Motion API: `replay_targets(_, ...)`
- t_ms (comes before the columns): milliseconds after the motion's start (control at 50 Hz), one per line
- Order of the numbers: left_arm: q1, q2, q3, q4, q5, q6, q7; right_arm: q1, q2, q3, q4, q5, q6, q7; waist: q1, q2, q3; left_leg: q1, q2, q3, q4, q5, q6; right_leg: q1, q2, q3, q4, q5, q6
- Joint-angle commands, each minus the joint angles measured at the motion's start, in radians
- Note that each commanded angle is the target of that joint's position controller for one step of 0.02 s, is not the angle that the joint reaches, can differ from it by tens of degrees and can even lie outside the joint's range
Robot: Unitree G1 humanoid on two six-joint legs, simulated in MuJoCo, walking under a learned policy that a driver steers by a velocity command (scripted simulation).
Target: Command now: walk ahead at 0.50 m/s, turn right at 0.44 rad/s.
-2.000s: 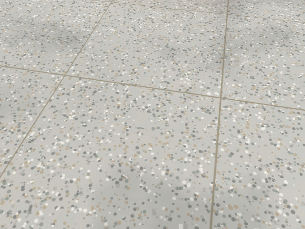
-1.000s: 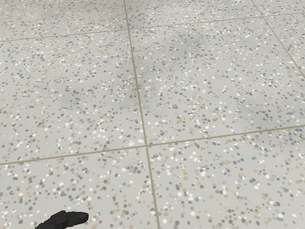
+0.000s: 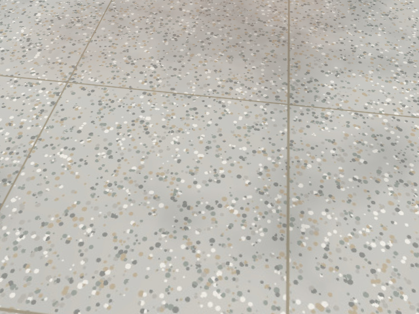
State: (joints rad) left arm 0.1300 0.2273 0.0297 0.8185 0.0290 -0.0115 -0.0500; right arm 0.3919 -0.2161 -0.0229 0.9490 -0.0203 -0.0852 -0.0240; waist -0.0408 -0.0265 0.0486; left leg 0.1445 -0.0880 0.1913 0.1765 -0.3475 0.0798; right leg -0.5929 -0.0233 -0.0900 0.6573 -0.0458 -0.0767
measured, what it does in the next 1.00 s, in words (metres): walks ahead, turning right: right foot, then left foot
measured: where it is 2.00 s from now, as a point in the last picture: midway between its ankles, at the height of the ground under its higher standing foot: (264, 204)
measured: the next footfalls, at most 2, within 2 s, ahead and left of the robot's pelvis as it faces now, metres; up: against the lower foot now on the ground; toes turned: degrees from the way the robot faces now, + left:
right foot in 0.08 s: +0.19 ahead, -0.07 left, +0.00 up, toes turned -6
left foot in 0.58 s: +0.52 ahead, +0.03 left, +0.00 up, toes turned -21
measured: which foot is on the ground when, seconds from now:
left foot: down 0.00-0.06, up 0.08-0.56, down 0.58-1.00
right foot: up 0.00-0.06, down 0.08-0.58, up 0.60-1.00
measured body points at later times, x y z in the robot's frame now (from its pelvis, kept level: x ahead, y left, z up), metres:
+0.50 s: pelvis +0.27 -0.02 +0.01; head +0.31 -0.04 +0.46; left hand +0.33 +0.26 -0.11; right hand +0.42 -0.30 -0.09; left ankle +0.47 +0.08 -0.69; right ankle +0.15 -0.06 -0.73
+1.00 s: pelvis +0.53 -0.08 +0.01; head +0.56 -0.08 +0.46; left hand +0.80 +0.05 -0.09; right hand +0.39 -0.29 -0.12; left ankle +0.49 +0.04 -0.73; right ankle +0.61 -0.25 -0.70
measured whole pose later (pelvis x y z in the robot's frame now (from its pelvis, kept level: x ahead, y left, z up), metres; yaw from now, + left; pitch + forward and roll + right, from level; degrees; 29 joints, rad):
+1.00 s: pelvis +0.53 -0.08 +0.01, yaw -22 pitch +1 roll +2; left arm 0.07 0.24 0.01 0.76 0.03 -0.03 -0.04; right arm 0.46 -0.22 -0.03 0.93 -0.01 -0.08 0.02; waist -0.08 -0.04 0.03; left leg 0.00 -0.06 0.04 0.23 -0.26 0.05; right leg -0.57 -0.06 -0.01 0.65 -0.09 -0.02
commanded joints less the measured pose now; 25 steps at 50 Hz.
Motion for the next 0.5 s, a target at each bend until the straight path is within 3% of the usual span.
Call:
replay_targets(20, -0.003, 0.069, 0.014, -0.068, 0.003, -0.013, 0.005, 0.034, -0.172, -0.031, -0.017, -0.005, 0.002, -0.022, 0.042, 0.131, -0.017, 0.028, 0.315, -0.008, 0.217, 1.287, -0.002, 0.084, 0.090, -0.083, -0.032, -0.129, -0.063)
replay_targets(40, 0.084, 0.090, 0.024, -0.046, 0.004, -0.015, 0.009, 0.017, -0.191, -0.036, -0.021, -0.009, 0.010, -0.025, 0.084, 0.141, -0.063, 0.013, 0.326, 0.000, 0.350, 1.333, 0.000, 0.177, 0.114, -0.080, -0.047, -0.176, -0.090)
replay_targets(60, 0.200, 0.123, 0.041, -0.012, 0.009, -0.021, 0.014, 0.001, -0.204, -0.039, -0.030, -0.011, 0.017, -0.024, 0.137, 0.136, -0.125, -0.048, 0.327, 0.001, 0.529, 1.248, 0.005, 0.323, 0.129, -0.049, -0.099, -0.195, -0.122)
replay_targets(80, 0.346, 0.176, 0.065, 0.025, 0.022, -0.026, 0.025, -0.048, -0.207, -0.040, -0.057, -0.002, 0.015, -0.017, 0.226, 0.075, -0.193, -0.225, 0.289, 0.020, 0.810, 0.974, -0.002, 0.550, 0.054, 0.078, -0.193, -0.195, -0.181)
replay_targets(100, 0.343, 0.291, 0.098, 0.020, 0.023, -0.019, 0.041, 0.002, -0.089, -0.017, -0.115, 0.006, 0.004, 0.007, 0.147, -0.166, -0.261, -0.665, 0.098, 0.008, 1.193, 0.020, -0.048, 0.862, -0.251, 0.556, -0.202, -0.130, -0.329)
replay_targets(120, 0.328, 0.289, 0.101, 0.017, -0.021, -0.012, 0.035, -0.078, -0.146, -0.028, -0.149, -0.001, -0.007, 0.014, 0.166, -0.080, -0.307, -0.849, 0.027, -0.217, 1.345, -0.157, -0.048, 0.906, -0.312, 0.840, -0.326, -0.112, -0.407)
replay_targets(140, 0.265, 0.255, 0.094, 0.014, -0.028, -0.010, 0.041, -0.135, -0.145, -0.023, -0.175, 0.001, -0.022, 0.021, 0.137, -0.010, -0.158, -0.916, 0.107, -0.268, 1.281, -0.046, -0.042, 0.787, -0.294, 0.681, -0.364, -0.098, -0.365)
replay_targets(160, 0.222, 0.196, 0.080, 0.012, -0.027, -0.010, 0.042, -0.136, -0.151, -0.022, -0.178, 0.006, -0.031, 0.023, 0.098, 0.052, -0.076, -0.876, 0.140, -0.250, 1.189, 0.010, -0.046, 0.654, -0.259, 0.592, -0.395, -0.035, -0.317)
replay_targets(180, 0.181, 0.161, 0.070, 0.008, -0.023, -0.015, 0.045, -0.129, -0.148, -0.024, -0.170, -0.001, -0.023, 0.022, 0.054, 0.088, -0.018, -0.824, 0.165, -0.244, 1.109, 0.024, -0.057, 0.547, -0.205, 0.507, -0.411, 0.055, -0.271)
replay_targets(220, 0.156, 0.143, 0.059, 0.004, -0.029, -0.032, 0.049, -0.096, -0.128, -0.019, -0.170, -0.028, 0.018, 0.027, 0.010, 0.058, -0.024, -0.726, 0.183, -0.237, 1.015, 0.029, -0.093, 0.441, -0.131, 0.401, -0.432, 0.160, -0.238)
replay_targets(280, 0.195, 0.188, 0.070, 0.012, -0.030, -0.052, 0.045, -0.141, -0.109, -0.013, -0.201, -0.031, 0.048, 0.035, 0.011, 0.020, -0.027, -0.727, 0.184, -0.197, 0.891, 0.088, -0.129, 0.393, -0.080, 0.348, -0.445, 0.242, -0.222)
replay_targets(360, 0.270, 0.194, 0.073, 0.018, -0.032, -0.046, 0.045, -0.314, -0.107, -0.008, -0.264, -0.024, 0.051, 0.039, 0.078, -0.025, -0.010, -0.788, 0.174, -0.183, 0.676, 0.249, -0.148, 0.441, -0.044, 0.353, -0.434, 0.226, -0.166)
replay_targets(420, 0.326, 0.202, 0.077, 0.021, -0.026, -0.040, 0.050, -0.408, -0.110, -0.002, -0.298, -0.017, 0.046, 0.043, 0.123, -0.039, -0.020, -0.808, 0.147, -0.189, 0.561, 0.307, -0.141, 0.527, -0.053, 0.387, -0.397, 0.252, -0.152)
replay_targets(460, 0.345, 0.208, 0.078, 0.018, -0.018, -0.038, 0.054, -0.456, -0.117, 0.001, -0.320, -0.012, 0.038, 0.045, 0.140, -0.042, -0.020, -0.805, 0.126, -0.192, 0.498, 0.304, -0.129, 0.575, -0.070, 0.416, -0.363, 0.289, -0.151)
replay_targets(500, 0.331, 0.218, 0.080, 0.009, -0.012, -0.039, 0.062, -0.453, -0.131, 0.001, -0.329, -0.010, 0.028, 0.045, 0.126, -0.051, -0.023, -0.750, 0.113, -0.205, 0.426, 0.283, -0.107, 0.600, -0.093, 0.443, -0.330, 0.315, -0.136)
Keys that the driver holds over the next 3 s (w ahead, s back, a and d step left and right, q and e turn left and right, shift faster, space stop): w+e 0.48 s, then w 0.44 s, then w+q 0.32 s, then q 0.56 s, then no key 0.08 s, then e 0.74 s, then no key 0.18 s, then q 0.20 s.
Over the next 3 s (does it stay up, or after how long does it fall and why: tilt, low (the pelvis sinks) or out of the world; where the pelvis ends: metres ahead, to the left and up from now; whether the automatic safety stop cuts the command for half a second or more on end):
stays up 0.78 -0.20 0.01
